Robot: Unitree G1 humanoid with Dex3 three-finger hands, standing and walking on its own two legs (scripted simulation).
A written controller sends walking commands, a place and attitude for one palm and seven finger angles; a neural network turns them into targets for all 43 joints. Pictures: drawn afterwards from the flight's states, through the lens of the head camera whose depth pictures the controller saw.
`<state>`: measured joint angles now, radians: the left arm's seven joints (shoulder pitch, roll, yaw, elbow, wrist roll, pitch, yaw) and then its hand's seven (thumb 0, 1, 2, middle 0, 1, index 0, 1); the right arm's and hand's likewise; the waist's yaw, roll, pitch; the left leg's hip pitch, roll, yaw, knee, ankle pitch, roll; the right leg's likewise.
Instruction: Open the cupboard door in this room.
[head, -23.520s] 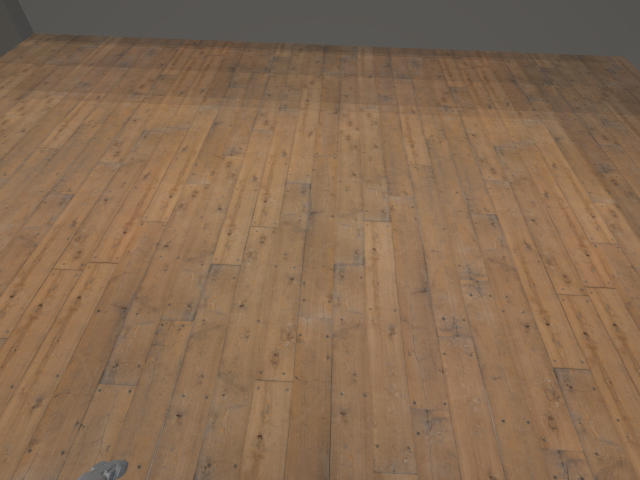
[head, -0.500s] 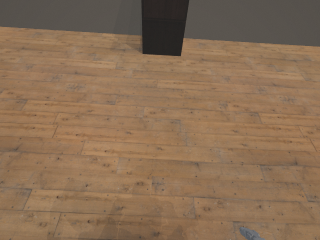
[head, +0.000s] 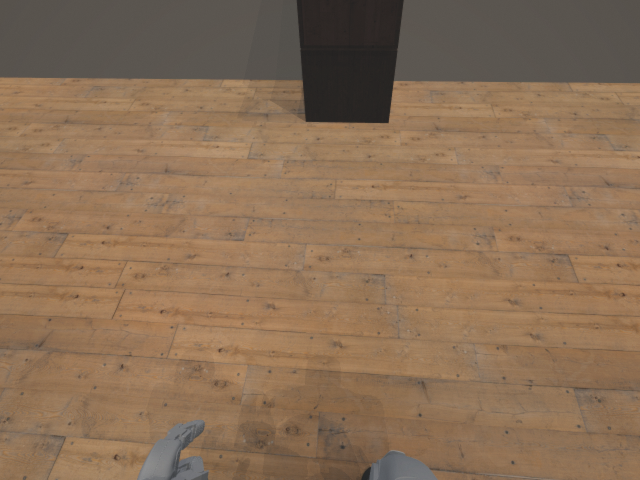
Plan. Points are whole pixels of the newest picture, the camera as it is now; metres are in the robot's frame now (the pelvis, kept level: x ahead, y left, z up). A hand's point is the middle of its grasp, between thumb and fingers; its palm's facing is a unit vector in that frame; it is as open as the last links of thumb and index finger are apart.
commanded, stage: turn or walk to find it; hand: left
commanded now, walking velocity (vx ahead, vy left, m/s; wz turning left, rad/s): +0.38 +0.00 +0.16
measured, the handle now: out of the picture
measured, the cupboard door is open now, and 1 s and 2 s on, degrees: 0 0 0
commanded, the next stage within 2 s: stand and wait in 1.40 s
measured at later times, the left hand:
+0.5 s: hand out of the picture +0.09 +0.18 -0.16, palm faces +0.22 -0.97 -0.12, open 7.3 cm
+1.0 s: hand (220, 239) +0.56 +0.22 -0.13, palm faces +0.01 -0.97 -0.24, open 7.3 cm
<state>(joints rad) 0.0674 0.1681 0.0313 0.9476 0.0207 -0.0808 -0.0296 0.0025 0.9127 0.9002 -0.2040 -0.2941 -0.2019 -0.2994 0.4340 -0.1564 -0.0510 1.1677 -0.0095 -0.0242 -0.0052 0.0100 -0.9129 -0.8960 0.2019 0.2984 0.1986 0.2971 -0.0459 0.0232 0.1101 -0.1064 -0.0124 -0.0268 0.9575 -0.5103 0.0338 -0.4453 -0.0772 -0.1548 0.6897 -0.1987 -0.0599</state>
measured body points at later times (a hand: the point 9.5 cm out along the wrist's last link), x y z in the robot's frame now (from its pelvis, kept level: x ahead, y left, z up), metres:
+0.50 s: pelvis +0.20 +0.04 +0.01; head +0.23 +0.06 +0.46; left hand +0.08 +0.23 -0.15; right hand +0.36 -0.17 -0.12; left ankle +0.28 +0.15 -0.72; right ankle +0.10 -0.09 -0.70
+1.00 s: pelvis +0.42 +0.02 +0.01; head +0.45 +0.00 +0.46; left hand +0.55 +0.27 -0.11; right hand +0.33 -0.19 -0.15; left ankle +0.28 +0.15 -0.71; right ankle +0.52 -0.07 -0.72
